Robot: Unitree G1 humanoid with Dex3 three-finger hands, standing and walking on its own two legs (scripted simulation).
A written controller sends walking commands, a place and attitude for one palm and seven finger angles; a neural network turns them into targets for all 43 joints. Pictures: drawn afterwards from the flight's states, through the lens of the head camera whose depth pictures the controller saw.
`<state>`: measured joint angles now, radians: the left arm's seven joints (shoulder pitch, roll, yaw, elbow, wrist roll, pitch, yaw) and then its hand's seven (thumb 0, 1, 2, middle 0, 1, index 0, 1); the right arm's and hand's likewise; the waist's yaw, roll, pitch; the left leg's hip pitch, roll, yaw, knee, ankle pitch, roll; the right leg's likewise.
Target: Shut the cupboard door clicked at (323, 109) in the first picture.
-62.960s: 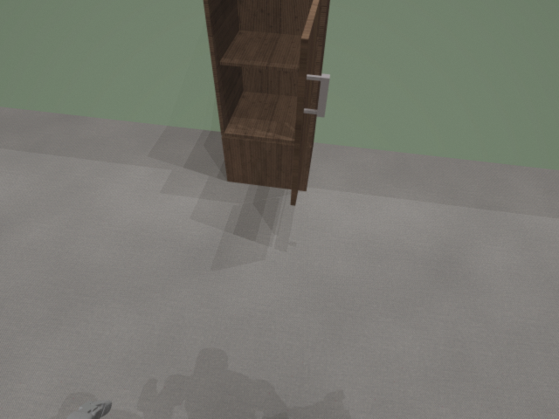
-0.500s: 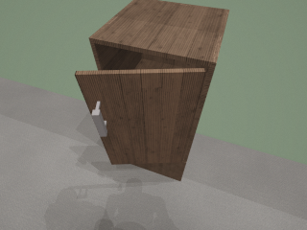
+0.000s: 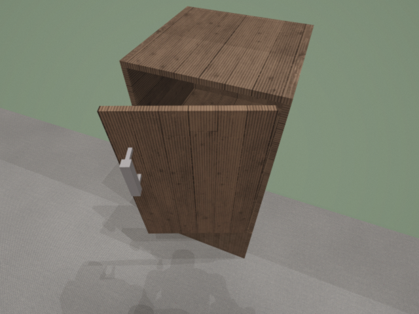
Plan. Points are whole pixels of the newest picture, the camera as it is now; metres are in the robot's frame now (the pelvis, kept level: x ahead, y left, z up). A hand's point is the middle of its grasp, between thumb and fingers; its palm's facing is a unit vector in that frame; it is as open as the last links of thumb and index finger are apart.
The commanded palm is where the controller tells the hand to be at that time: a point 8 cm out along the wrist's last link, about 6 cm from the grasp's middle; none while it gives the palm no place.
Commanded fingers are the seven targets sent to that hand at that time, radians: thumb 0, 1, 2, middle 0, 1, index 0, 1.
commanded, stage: raise the hand and make a fist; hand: left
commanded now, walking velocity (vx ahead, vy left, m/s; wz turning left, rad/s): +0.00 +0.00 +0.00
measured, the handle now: (133, 172) +0.43 +0.22 -0.03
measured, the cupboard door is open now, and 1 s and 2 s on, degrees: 22 22 22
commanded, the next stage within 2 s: bring the fist close to the handle in 2.00 s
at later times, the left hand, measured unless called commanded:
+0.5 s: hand out of the picture +0.11 +0.19 -0.07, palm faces +0.08 -1.00 -0.01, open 6.2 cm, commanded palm +0.10 +0.25 -0.06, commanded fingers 0.00 0.90 0.90 -0.58 -0.72 -0.58 -0.72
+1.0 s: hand (87, 312) +0.13 +0.23 -0.04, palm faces +0.06 -1.00 -0.03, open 3.8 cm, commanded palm +0.10 +0.28 -0.04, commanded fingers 0.00 0.90 0.90 -1.04 -1.22 -1.04 -1.22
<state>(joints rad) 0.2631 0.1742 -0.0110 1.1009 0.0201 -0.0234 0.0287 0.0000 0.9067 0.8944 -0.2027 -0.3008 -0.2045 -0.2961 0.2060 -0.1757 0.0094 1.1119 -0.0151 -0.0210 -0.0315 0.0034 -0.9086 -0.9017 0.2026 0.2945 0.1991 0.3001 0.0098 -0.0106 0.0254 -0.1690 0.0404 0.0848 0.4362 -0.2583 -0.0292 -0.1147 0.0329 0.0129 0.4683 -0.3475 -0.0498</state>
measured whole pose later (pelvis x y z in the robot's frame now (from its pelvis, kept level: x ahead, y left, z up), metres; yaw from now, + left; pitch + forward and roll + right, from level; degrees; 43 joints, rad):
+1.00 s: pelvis -0.09 +0.05 -0.10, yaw -1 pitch +14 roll -3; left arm 0.42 0.21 0.11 -0.07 -0.24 -0.41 -0.12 0.01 0.90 0.90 -0.87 -1.03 -0.87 -1.03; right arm 0.30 -0.23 0.02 0.55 0.00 -0.25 -0.05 0.01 -0.90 -0.90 0.21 0.30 0.20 0.30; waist -0.01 0.03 -0.15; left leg -1.00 -0.02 -0.05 1.22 -0.47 0.01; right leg -0.91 0.01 -0.02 1.19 -0.53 0.01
